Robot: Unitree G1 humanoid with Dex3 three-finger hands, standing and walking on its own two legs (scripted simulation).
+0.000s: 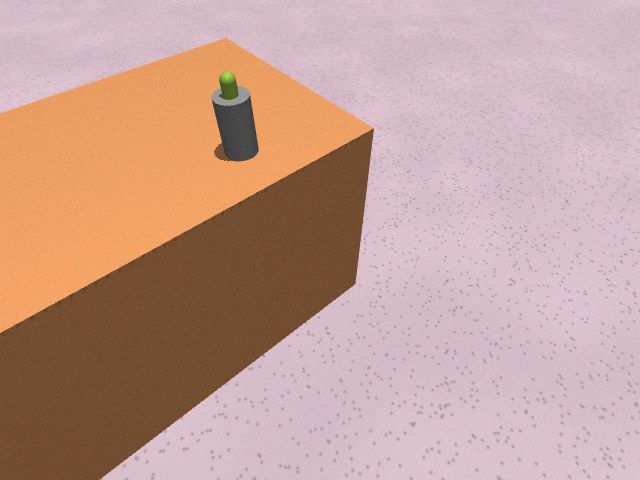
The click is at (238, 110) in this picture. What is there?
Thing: necked bottle
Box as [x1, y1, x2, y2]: [211, 72, 258, 160]
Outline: 223,72 219,78 221,87 217,89 211,96 218,127 226,156 233,160 245,160 255,155 258,150 249,92 245,88 236,85 235,78 231,73
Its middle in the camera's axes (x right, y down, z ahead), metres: -0.18 -0.27 +0.82
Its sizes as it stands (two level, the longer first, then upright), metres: 0.079 0.079 0.187
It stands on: a support 0.70 m high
